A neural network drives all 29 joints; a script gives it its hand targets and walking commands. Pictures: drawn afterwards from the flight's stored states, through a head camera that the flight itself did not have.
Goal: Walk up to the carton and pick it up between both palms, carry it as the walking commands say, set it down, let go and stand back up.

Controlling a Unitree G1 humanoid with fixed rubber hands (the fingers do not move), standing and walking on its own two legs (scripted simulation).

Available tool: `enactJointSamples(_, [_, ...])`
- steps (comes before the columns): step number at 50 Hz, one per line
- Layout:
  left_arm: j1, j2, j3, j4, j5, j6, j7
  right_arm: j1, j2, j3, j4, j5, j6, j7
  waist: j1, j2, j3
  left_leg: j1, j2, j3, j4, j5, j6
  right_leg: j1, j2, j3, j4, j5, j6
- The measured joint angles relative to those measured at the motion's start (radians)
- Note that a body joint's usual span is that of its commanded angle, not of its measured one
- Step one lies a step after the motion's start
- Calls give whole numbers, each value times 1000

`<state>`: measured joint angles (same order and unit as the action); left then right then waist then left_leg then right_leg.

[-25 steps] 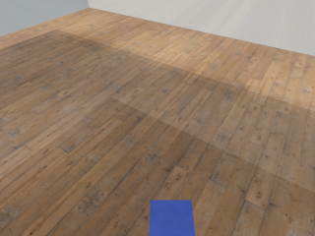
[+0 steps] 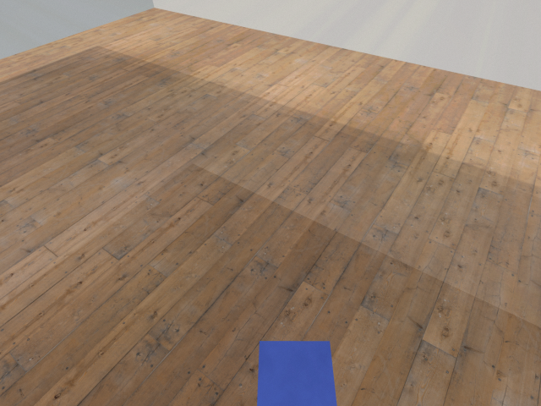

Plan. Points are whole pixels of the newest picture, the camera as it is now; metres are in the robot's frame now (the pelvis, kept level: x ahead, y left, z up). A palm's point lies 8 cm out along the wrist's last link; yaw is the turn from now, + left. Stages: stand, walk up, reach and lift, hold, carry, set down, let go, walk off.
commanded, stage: stand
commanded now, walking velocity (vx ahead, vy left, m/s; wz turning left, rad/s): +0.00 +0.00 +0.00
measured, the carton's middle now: (294, 390) +0.34 -0.03 -0.64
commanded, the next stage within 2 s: none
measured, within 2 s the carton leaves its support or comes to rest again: neither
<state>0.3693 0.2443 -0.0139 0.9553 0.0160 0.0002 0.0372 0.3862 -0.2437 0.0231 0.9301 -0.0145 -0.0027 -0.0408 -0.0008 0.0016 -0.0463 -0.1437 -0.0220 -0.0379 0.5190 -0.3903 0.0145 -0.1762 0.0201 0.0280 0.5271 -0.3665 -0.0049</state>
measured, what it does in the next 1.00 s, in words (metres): stands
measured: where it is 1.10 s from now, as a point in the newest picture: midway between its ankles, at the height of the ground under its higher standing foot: outside the picture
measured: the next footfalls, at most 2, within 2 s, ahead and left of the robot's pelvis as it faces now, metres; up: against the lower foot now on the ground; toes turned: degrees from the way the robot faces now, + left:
none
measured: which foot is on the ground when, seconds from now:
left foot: down 0.00-1.00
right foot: down 0.00-1.00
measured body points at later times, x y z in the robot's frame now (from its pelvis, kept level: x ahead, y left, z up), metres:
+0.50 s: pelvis -0.02 +0.00 +0.01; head -0.03 +0.00 +0.46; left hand -0.06 +0.23 -0.15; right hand -0.06 -0.23 -0.15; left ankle -0.07 +0.11 -0.73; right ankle -0.06 -0.12 -0.73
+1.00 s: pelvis -0.04 +0.01 +0.01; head -0.04 +0.01 +0.46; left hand -0.09 +0.22 -0.16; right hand -0.09 -0.21 -0.15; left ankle -0.07 +0.11 -0.73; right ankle -0.06 -0.12 -0.73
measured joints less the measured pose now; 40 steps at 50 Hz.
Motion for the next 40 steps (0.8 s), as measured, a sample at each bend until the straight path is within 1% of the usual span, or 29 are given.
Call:
enactJointSamples(9, [3, -28, -13, 80, -2, 5, 3, 8, 25, 19, 86, 1, 3, -3, -2, 1, 23, 24, 2, 1, -23, 20, 0, 26, -1, -2, -28, 22, 1])
enactJointSamples(18, [1, -52, -23, 138, -4, 6, 5, 8, 49, 31, 147, 3, 3, -7, -3, 0, 37, 34, 2, 2, -38, 38, 0, 38, -3, -3, -46, 42, 3])
enactJointSamples(40, [0, -90, -29, 204, -5, 5, 11, -2, 90, 29, 215, 3, -1, -9, -2, -3, 51, 24, -3, 5, -51, 70, 3, 29, -12, -5, -61, 74, 9])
